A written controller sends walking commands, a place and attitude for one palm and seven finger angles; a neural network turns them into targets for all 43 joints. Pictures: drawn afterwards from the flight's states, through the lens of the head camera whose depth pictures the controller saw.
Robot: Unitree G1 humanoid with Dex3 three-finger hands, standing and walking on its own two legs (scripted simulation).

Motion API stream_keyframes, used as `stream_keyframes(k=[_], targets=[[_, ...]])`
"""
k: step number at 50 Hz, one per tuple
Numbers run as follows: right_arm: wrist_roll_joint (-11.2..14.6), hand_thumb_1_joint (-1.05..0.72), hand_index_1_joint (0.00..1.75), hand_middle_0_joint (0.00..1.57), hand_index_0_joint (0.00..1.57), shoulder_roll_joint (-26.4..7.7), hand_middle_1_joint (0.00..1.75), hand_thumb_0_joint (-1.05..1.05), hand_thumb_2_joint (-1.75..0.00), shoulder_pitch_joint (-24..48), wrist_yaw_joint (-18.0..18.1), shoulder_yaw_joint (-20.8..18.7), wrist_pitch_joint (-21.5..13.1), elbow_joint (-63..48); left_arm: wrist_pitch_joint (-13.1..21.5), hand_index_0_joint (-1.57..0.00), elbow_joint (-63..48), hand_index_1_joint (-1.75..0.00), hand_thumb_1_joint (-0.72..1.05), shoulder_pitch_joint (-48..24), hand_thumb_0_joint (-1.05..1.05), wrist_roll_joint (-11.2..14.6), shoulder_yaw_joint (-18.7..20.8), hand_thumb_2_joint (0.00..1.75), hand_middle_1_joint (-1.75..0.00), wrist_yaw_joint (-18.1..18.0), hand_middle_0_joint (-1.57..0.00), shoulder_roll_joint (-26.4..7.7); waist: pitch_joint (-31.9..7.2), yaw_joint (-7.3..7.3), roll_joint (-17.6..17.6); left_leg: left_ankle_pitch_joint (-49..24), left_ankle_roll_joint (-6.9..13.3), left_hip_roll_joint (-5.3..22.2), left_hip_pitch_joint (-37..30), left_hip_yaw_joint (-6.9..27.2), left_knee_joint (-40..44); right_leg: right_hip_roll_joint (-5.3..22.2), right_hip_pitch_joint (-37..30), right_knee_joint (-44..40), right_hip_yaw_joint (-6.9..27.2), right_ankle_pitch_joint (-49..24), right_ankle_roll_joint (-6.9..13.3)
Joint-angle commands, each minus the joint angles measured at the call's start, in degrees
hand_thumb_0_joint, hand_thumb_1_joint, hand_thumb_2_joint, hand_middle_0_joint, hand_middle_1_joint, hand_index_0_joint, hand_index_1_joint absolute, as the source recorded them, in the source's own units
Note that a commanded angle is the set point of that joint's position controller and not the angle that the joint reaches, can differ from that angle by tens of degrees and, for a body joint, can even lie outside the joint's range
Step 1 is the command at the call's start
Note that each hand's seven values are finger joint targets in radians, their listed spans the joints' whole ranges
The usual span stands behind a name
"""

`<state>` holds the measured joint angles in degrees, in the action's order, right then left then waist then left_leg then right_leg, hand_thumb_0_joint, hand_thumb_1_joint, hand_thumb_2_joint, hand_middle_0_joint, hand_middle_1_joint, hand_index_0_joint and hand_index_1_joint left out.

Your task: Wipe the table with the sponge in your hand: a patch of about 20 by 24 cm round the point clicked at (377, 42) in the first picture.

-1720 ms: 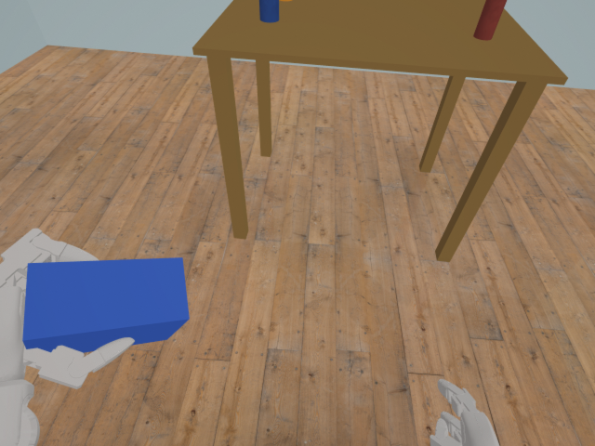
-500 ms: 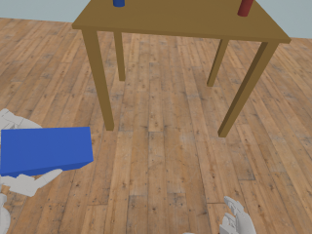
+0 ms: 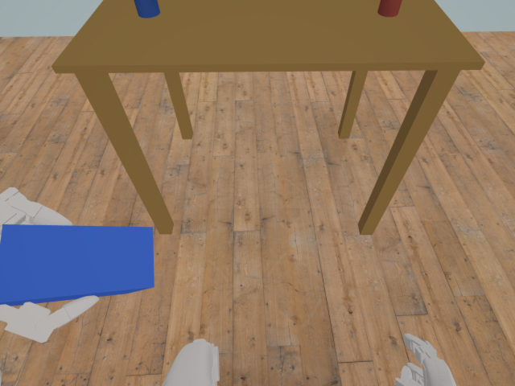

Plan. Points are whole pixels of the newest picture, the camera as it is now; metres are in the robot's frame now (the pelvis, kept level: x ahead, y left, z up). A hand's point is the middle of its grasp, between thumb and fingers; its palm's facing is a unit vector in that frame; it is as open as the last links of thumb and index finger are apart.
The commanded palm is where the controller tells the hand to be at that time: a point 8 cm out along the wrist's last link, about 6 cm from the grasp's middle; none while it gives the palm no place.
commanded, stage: walk to a spot facing it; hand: left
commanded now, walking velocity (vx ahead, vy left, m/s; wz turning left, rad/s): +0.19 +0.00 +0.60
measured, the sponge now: (100, 264) +0.23 +0.18 +0.15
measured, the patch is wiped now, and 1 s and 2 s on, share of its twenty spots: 0.00 0.00 0.00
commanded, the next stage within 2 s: turn to face it in 0.02 s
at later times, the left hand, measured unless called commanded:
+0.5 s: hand (63, 179) +0.32 +0.23 +0.20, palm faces +0.39 -0.81 -0.43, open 10.5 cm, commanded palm +0.26 +0.28 +0.18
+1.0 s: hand (177, 173) +0.33 +0.10 +0.20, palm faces +0.13 -0.85 -0.51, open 10.5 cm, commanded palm +0.29 +0.16 +0.18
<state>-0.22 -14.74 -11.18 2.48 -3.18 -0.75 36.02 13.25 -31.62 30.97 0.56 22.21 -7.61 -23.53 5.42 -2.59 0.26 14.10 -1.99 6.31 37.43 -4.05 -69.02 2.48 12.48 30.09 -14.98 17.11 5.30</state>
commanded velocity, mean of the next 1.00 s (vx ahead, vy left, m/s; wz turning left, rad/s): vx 0.01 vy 0.00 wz -0.41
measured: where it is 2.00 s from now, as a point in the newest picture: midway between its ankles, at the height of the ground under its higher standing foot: outside the picture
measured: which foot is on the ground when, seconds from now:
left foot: up 0.00-0.24, down 0.26-0.64, up 0.66-1.00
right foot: down 0.00-0.26, up 0.28-0.60, down 0.62-1.00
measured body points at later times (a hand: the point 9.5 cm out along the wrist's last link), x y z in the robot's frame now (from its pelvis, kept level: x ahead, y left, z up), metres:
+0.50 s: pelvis +0.09 +0.01 -0.01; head +0.13 +0.01 +0.44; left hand +0.29 +0.28 +0.22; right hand +0.30 -0.16 -0.08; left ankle +0.15 +0.14 -0.74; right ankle +0.11 -0.12 -0.70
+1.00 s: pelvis +0.05 -0.06 +0.00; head +0.07 -0.08 +0.45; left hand +0.31 +0.15 +0.22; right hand +0.12 -0.37 -0.09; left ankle +0.07 +0.09 -0.68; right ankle +0.12 -0.13 -0.74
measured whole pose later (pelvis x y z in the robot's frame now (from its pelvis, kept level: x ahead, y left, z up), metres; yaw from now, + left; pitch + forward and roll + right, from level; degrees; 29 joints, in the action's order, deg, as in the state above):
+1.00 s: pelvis +0.05 -0.06 +0.00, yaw -17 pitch +0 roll +2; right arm 0.6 -16.0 -11.8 1.7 -3.7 -0.5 33.3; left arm 14.2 -31.6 30.5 2.7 24.3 -8.4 -25.7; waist 1.4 -2.1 -0.7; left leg 25.4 -3.6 1.9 23.6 -1.7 -53.9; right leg -4.6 20.8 27.4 0.4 7.0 5.9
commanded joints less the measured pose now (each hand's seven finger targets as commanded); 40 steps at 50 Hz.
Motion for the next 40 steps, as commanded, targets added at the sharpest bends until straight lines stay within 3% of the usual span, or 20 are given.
stream_keyframes(k=[1, 7, 10, 11, 12, 13, 14, 15, 17, 19, 23, 29, 30, 31, 32, 33, 34, 35, 37, 40], targets=[[0.1, -0.90, 0.30, 0.20, 0.20, -2.0, 0.30, 0.00, -0.90, 2.8, 0.4, -0.2, -2.7, -10.0, 3.1, -1.20, -9.0, -1.60, 0.10, -2.1, 0.00, 1.2, 9.1, 1.30, -1.60, -2.5, -1.20, -9.3, -8.5, 2.62, -6.3, -1.1, 0.4, 1.7, -0.3, -2.9, 14.3, 17.9, -9.0, -11.1, 8.5, -29.2, 1.2], [0.1, -0.90, 0.30, 0.20, 0.20, -1.3, 0.30, 0.00, -0.90, 1.6, 1.2, 0.2, -3.3, -11.7, 2.3, -1.20, -9.5, -1.60, 0.10, -3.8, 0.00, 0.9, 7.4, 1.30, -1.60, -3.7, -1.20, -8.1, -7.9, 4.15, -8.8, 0.7, 1.5, -1.4, -6.6, -7.9, 27.9, 17.6, -11.7, -6.6, 7.6, -38.8, 1.3], [0.0, -0.90, 0.30, 0.20, 0.20, -1.3, 0.30, 0.00, -0.90, 1.5, 2.2, 0.6, -3.5, -11.8, 2.5, -1.20, -14.2, -1.60, 0.10, -9.4, 0.00, 1.0, 4.7, 1.30, -1.60, -3.9, -1.20, -7.6, -13.5, 2.10, -3.5, -8.6, 2.3, -5.6, -24.6, -10.9, 40.7, 12.6, -8.4, 4.7, 6.0, -40.6, -1.2], [-0.1, -0.90, 0.30, 0.20, 0.20, -1.9, 0.30, 0.00, -0.90, 1.7, 2.6, 0.5, -3.7, -12.2, 3.1, -1.20, -15.7, -1.60, 0.10, -11.8, 0.00, 0.9, 4.4, 1.30, -1.60, -3.9, -1.20, -8.1, -15.3, 1.43, 0.0, -13.6, 2.9, -3.7, -33.0, -8.1, 43.3, 10.3, -4.0, 11.4, 6.3, -35.6, -3.0], [-0.3, -0.90, 0.30, 0.20, 0.20, -2.8, 0.30, 0.00, -0.90, 2.0, 2.7, 0.4, -3.9, -12.1, 3.9, -1.20, -16.9, -1.60, 0.10, -13.2, 0.00, 1.1, 5.0, 1.30, -1.60, -4.1, -1.20, -8.6, -18.6, 2.05, 7.6, -26.4, 7.0, 5.4, -42.5, 3.1, 43.1, 5.5, 4.1, 20.1, 6.0, -17.6, -5.2], [0.0, -0.90, 0.30, 0.20, 0.20, -3.3, 0.30, 0.00, -0.90, 1.4, 2.2, 0.6, -4.1, -11.8, 4.2, -1.20, -16.8, -1.60, 0.10, -14.5, 0.00, 1.5, 4.5, 1.30, -1.60, -4.2, -1.20, -8.4, -19.7, 2.83, 14.8, -45.1, 13.7, 17.9, -49.0, 17.2, 42.6, 0.9, 15.2, 30.2, 9.6, 14.7, -5.7], [0.2, -0.90, 0.30, 0.20, 0.20, -3.1, 0.30, 0.00, -0.90, 1.3, 1.6, 1.2, -4.3, -11.7, 4.2, -1.20, -13.6, -1.60, 0.10, -16.5, 0.00, 0.8, 3.4, 1.30, -1.60, -4.1, -1.20, -9.3, -16.5, 2.73, 11.5, -46.9, 15.1, 20.1, -46.3, 20.3, 44.2, -0.7, 18.0, 37.4, 14.1, 21.1, -5.2], [-0.8, -0.90, 0.30, 0.20, 0.20, -2.9, 0.30, 0.00, -0.90, 3.2, 1.4, 1.7, -4.0, -11.1, 3.5, -1.20, -9.7, -1.60, 0.10, -14.5, 0.00, 0.8, 4.9, 1.30, -1.60, -3.8, -1.20, -9.8, -15.1, 2.40, 9.9, -37.5, 15.4, 21.6, -40.2, 20.1, 46.7, 0.6, 17.8, 39.9, 16.7, 18.5, -5.4], [-0.3, -0.90, 0.30, 0.20, 0.20, -3.5, 0.30, 0.00, -0.90, 3.8, 0.6, 0.4, -4.1, -10.8, 2.8, -1.20, -13.4, -1.60, 0.10, -16.3, 0.00, 0.9, 6.1, 1.30, -1.60, -3.1, -1.20, -10.2, -12.3, 2.63, 11.6, -26.4, 14.5, 20.8, -33.7, 13.3, 48.3, 3.2, 17.9, 36.1, 17.0, 14.9, -6.6], [-0.1, -0.90, 0.30, 0.20, 0.20, -3.8, 0.30, 0.00, -0.90, 4.3, -0.5, 0.0, -5.0, -11.2, 3.3, -1.20, -17.5, -1.60, 0.10, -13.2, 0.00, 1.1, 6.6, 1.30, -1.60, -2.6, -1.20, -9.3, -12.9, 4.04, 14.9, -21.3, 10.5, 17.1, -30.8, 2.5, 47.9, 3.5, 14.6, 29.1, 13.5, 9.6, -7.1], [0.3, -0.90, 0.30, 0.20, 0.20, -3.3, 0.30, 0.00, -0.90, 3.9, -2.3, 0.3, -6.7, -12.3, 3.1, -1.20, -14.2, -1.60, 0.10, -8.8, 0.00, 1.7, 5.1, 1.30, -1.60, -1.5, -1.20, -5.1, -11.3, 3.10, 16.4, -11.6, 7.3, 16.7, -23.0, -3.1, 49.8, 1.6, 8.2, 20.1, 8.1, 5.1, -8.5], [1.2, -0.90, 0.30, 0.20, 0.20, -3.9, 0.30, 0.00, -0.90, 1.6, -1.5, -0.6, -7.2, -12.7, 1.6, -1.20, -6.3, -1.60, 0.10, -10.1, 0.00, 1.9, 4.1, 1.30, -1.60, -0.6, -1.20, -4.5, -11.9, 3.29, 10.3, -10.5, 3.0, 15.2, -26.8, -8.2, 38.3, -1.6, 4.8, 5.2, 5.2, -0.3, -9.1], [1.4, -0.90, 0.30, 0.20, 0.20, -3.7, 0.30, 0.00, -0.90, 1.3, -1.4, -0.4, -7.2, -12.7, 1.5, -1.20, -6.4, -1.60, 0.10, -11.5, 0.00, 1.7, 3.5, 1.30, -1.60, -0.5, -1.20, -4.8, -11.8, 3.30, 7.3, -8.4, 2.0, 13.3, -25.6, -8.5, 33.3, -0.9, 2.4, 0.4, 6.8, -5.6, -8.5], [1.5, -0.90, 0.30, 0.20, 0.20, -2.7, 0.30, 0.00, -0.90, 0.9, -1.3, -0.2, -7.1, -12.6, 1.7, -1.20, -6.2, -1.60, 0.10, -13.0, 0.00, 1.2, 3.9, 1.30, -1.60, -0.7, -1.20, -6.3, -11.8, 2.80, -1.3, -2.1, 0.3, 8.9, -23.6, -9.9, 25.2, 3.5, 1.4, -4.6, 13.9, -19.1, -6.2], [1.2, -0.90, 0.30, 0.20, 0.20, -0.7, 0.30, 0.00, -0.90, 2.5, -0.8, 0.7, -6.8, -13.7, 1.8, -1.20, -6.1, -1.60, 0.10, -13.4, 0.00, 0.8, 6.0, 1.30, -1.60, -1.3, -1.20, -10.0, -11.9, 3.30, -17.1, 20.2, -1.8, 1.5, -9.4, -8.3, 13.6, 13.5, -6.0, -5.5, 31.5, -43.5, -0.7], [1.0, -0.90, 0.30, 0.20, 0.20, -0.7, 0.30, 0.00, -0.90, 5.5, -0.4, 1.2, -6.9, -13.7, 1.0, -1.20, -6.1, -1.60, 0.10, -12.9, 0.00, 1.6, 8.1, 1.30, -1.60, -2.0, -1.20, -10.8, -13.5, 4.71, -20.0, 23.9, -2.4, -1.3, -4.6, -2.1, 3.0, 18.0, -6.5, -6.4, 37.4, -52.6, 2.5], [1.5, -0.90, 0.30, 0.20, 0.20, -2.0, 0.30, 0.00, -0.90, 6.4, -0.3, 0.3, -6.3, -13.3, 0.2, -1.20, -8.5, -1.60, 0.10, -12.9, 0.00, 2.1, 7.3, 1.30, -1.60, -1.9, -1.20, -10.5, -14.7, 4.19, -19.6, 21.0, -2.5, -0.8, -5.3, 2.3, -1.4, 17.1, -5.3, -7.3, 37.9, -48.6, 0.9], [1.2, -0.90, 0.30, 0.20, 0.20, -0.8, 0.30, 0.00, -0.90, 6.1, -0.3, 1.0, -5.8, -13.2, 0.6, -1.20, -10.2, -1.60, 0.10, -8.9, 0.00, 2.0, 9.6, 1.30, -1.60, -2.3, -1.20, -11.8, -15.1, 4.00, -14.6, 17.2, -2.6, -0.5, -2.5, 3.7, -4.1, 16.2, -9.7, -4.5, 35.8, -48.9, 2.3], [0.8, -0.90, 0.30, 0.20, 0.20, -0.2, 0.30, 0.00, -0.90, 5.8, -0.7, 2.3, -4.0, -11.9, 1.9, -1.20, -12.1, -1.60, 0.10, -4.4, 0.00, 2.1, 9.6, 1.30, -1.60, -2.7, -1.20, -10.3, -17.8, 3.42, -7.4, 12.1, -3.2, -1.3, 0.3, 4.2, -7.0, 13.4, -14.7, -2.6, 29.7, -46.3, 3.0], [0.8, -0.90, 0.30, 0.20, 0.20, -2.0, 0.30, 0.00, -0.90, 6.7, -0.6, 0.7, -3.0, -11.5, 3.1, -1.20, -14.4, -1.60, 0.10, -2.3, 0.00, 2.3, 10.6, 1.30, -1.60, -3.0, -1.20, -10.9, -17.8, 3.18, -3.5, 9.7, -3.1, -2.0, -2.4, 4.2, -3.2, 12.1, -12.4, -4.8, 28.4, -40.8, 2.4]])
